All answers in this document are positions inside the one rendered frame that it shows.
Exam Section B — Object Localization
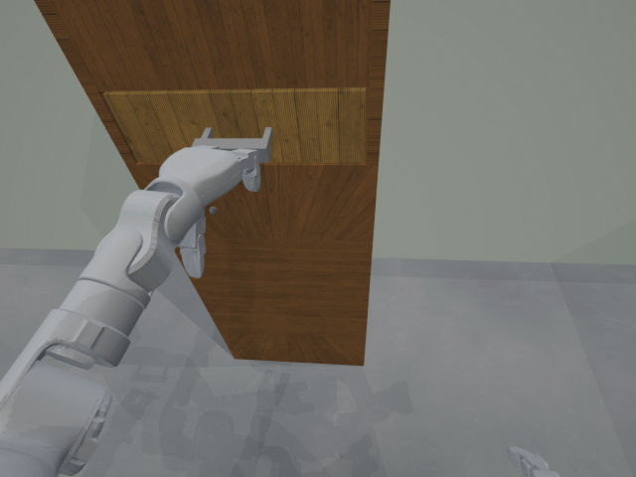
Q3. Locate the left robot upper arm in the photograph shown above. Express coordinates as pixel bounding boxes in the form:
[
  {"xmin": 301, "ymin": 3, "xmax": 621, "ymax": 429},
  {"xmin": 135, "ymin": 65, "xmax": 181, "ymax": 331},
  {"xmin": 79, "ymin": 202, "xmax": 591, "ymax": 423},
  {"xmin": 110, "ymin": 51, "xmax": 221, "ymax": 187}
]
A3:
[{"xmin": 0, "ymin": 360, "xmax": 112, "ymax": 477}]

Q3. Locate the drawer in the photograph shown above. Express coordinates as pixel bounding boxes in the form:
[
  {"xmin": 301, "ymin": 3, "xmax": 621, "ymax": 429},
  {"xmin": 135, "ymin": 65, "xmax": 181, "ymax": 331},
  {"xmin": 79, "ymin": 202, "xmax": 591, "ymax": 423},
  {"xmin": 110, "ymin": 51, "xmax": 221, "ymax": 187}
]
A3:
[{"xmin": 103, "ymin": 87, "xmax": 366, "ymax": 163}]

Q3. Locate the robot left forearm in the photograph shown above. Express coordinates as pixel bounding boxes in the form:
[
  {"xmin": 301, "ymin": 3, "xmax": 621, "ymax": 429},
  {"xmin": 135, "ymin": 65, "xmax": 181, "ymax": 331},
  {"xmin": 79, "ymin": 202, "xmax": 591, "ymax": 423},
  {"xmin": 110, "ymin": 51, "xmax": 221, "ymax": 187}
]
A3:
[{"xmin": 0, "ymin": 176, "xmax": 202, "ymax": 411}]

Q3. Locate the robot right hand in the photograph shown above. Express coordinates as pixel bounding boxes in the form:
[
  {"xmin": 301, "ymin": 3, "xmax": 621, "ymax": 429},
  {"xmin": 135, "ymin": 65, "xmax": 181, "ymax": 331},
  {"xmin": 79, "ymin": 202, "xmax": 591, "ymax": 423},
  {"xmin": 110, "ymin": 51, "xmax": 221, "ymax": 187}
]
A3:
[{"xmin": 507, "ymin": 446, "xmax": 560, "ymax": 477}]

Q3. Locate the cabinet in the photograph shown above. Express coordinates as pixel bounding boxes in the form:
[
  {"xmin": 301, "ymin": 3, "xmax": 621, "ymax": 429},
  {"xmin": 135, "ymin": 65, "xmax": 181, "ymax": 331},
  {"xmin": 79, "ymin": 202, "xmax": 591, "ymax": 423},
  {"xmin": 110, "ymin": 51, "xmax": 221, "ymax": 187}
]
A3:
[{"xmin": 34, "ymin": 0, "xmax": 391, "ymax": 366}]

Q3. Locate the robot left hand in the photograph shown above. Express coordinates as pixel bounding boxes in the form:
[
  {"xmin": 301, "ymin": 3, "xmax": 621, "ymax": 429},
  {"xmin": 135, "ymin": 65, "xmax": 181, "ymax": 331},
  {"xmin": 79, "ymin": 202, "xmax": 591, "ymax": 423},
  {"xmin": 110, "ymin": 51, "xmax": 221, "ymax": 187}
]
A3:
[{"xmin": 159, "ymin": 145, "xmax": 260, "ymax": 278}]

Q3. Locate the handle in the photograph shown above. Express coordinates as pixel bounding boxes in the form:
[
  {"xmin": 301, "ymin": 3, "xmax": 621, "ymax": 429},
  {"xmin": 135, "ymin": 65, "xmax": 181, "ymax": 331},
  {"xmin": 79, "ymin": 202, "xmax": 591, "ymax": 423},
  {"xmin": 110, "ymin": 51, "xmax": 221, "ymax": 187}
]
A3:
[{"xmin": 191, "ymin": 127, "xmax": 273, "ymax": 163}]

